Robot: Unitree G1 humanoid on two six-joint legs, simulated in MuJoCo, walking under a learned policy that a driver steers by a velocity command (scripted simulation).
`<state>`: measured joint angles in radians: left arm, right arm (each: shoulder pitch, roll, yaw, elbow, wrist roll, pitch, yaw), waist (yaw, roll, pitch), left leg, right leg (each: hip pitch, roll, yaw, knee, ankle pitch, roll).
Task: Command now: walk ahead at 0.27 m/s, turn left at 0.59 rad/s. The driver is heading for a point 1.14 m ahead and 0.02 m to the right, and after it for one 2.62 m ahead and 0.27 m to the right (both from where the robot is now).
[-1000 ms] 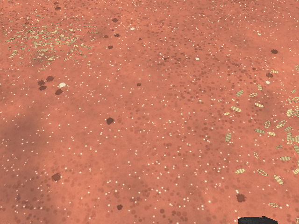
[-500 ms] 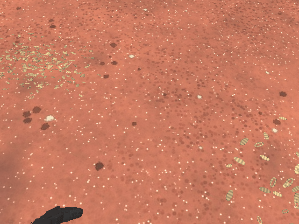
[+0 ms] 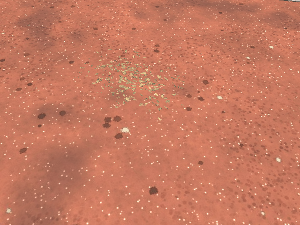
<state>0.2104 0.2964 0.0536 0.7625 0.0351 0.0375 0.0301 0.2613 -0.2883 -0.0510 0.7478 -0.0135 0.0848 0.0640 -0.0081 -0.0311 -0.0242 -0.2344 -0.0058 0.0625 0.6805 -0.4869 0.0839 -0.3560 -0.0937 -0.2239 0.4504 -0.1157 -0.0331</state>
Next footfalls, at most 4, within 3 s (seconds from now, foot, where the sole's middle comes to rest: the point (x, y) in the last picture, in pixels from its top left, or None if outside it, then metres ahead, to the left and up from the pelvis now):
0.02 left None -0.01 0.09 -0.77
0.48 right None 0.30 -0.06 -0.77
0.98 left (104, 222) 0.56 0.20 -0.77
1.56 right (132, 165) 0.86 0.08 -0.77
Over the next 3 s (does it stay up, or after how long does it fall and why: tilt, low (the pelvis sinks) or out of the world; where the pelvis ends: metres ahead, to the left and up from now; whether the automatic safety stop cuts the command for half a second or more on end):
stays up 1.19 0.06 0.01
